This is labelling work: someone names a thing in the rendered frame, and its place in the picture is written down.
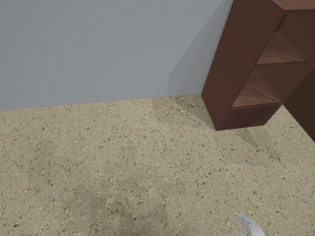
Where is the cupboard door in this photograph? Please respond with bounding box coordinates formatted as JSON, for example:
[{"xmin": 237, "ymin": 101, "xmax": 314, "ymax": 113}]
[{"xmin": 283, "ymin": 68, "xmax": 315, "ymax": 143}]

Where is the robot right hand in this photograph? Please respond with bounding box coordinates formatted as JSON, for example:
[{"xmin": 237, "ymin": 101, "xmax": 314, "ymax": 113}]
[{"xmin": 234, "ymin": 213, "xmax": 265, "ymax": 236}]

